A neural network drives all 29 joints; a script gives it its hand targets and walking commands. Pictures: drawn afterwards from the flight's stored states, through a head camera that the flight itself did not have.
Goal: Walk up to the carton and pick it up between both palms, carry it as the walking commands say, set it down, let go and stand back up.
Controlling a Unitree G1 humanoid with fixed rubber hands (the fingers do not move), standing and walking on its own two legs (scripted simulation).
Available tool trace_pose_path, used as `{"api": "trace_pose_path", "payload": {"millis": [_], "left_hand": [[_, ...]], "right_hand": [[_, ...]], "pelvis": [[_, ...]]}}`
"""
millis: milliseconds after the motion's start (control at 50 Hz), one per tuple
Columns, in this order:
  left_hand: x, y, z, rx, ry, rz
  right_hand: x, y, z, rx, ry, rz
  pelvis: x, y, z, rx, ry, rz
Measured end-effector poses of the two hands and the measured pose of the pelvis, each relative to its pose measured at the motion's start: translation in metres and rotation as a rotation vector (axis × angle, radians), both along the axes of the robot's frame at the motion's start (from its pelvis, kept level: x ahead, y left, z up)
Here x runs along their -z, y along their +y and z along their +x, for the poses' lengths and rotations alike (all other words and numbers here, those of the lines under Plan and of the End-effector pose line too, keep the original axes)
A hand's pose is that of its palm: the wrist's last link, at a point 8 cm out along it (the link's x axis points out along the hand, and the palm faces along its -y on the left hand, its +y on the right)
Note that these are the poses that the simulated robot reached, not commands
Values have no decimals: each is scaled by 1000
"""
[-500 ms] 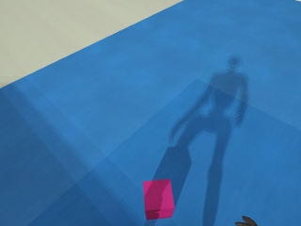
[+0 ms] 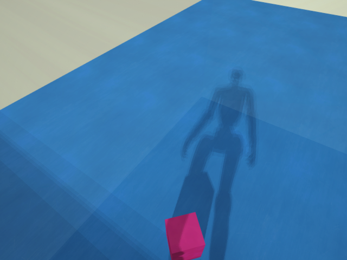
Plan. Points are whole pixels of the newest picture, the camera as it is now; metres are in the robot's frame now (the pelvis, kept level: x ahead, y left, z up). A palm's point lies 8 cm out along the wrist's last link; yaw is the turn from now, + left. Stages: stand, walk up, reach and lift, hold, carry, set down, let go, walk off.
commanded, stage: walk up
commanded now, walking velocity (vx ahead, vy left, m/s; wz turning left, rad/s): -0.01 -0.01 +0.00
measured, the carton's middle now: (183, 239) +0.37 -0.04 -0.66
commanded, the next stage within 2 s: stand in 0.44 s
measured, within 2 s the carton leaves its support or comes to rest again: neither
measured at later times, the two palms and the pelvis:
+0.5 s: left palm out of the picture -0.02 +0.21 -0.14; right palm out of the picture -0.01 -0.26 -0.14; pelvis -0.01 -0.02 +0.00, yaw +0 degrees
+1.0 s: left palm out of the picture +0.11 +0.21 -0.14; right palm out of the picture +0.12 -0.24 -0.13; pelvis -0.03 +0.00 -0.03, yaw +2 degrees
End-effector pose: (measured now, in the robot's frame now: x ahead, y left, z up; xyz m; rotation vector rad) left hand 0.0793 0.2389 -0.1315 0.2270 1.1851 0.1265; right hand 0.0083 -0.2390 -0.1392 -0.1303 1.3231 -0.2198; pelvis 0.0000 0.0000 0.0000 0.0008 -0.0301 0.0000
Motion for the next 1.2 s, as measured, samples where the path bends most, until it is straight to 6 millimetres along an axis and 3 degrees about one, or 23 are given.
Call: {"api": "trace_pose_path", "payload": {"millis": [140,380,480,620,660,680,780,840,900,1040,1100,1200], "left_hand": [[-3,-1,-28,-13,56,22],[8,-21,-86,-50,168,-11],[8,-26,-96,-49,180,-19],[7,-24,-94,-43,166,-15],[7,-23,-88,-53,144,-26],[8,-22,-73,-49,109,-36],[1,-18,34,2,-17,-38],[-7,-19,66,3,6,-37],[-7,-24,65,-11,32,-60],[11,-33,26,-63,52,-104],[19,-35,28,-57,-1,-104],[27,-36,49,-56,-92,-94]], "right_hand": [[2,-2,-5,-5,16,26],[-5,-26,-11,-26,38,-25],[-4,-25,-14,-32,46,-18],[-2,-18,-23,-29,64,-1],[-1,-17,-21,-15,47,6],[-1,-18,-9,1,5,9],[-10,-19,93,-68,-146,-5],[-16,-12,124,-79,-101,6],[-16,-4,127,-87,-68,18],[-1,3,108,-110,-64,36],[7,5,116,-116,-122,41],[15,9,139,-150,-208,45]], "pelvis": [[-3,-8,-3,-2,-8,-5],[-4,-20,-12,-3,-11,-5],[-4,-22,-14,-2,-12,-5],[-4,-21,-17,-1,-12,-3],[-3,-20,-18,-2,15,0],[1,-20,-21,-7,39,2],[21,-15,-39,-33,79,-4],[25,-12,-40,-29,115,-6],[25,-8,-35,-30,147,-9],[32,1,-28,-27,205,-17],[41,3,-33,-24,236,-17],[56,6,-49,-18,263,-15]]}}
